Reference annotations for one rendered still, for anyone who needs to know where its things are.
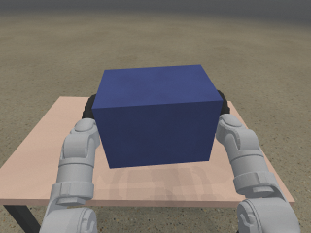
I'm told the left robot hand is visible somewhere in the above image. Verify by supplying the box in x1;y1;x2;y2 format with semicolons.
82;94;96;120

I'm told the right robot hand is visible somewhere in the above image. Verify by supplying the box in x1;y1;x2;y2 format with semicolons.
217;90;230;115

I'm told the robot right forearm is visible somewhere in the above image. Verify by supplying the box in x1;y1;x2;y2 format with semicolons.
215;114;301;233

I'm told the robot right upper arm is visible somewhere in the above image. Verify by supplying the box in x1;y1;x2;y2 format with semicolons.
237;197;300;233

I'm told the robot left upper arm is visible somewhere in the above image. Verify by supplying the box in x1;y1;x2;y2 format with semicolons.
40;207;98;233

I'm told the table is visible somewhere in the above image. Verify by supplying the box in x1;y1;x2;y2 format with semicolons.
0;96;295;233

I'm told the carton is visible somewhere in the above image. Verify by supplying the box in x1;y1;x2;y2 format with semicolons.
91;64;224;169

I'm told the robot left forearm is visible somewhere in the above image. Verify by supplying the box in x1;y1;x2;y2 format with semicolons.
39;117;100;233

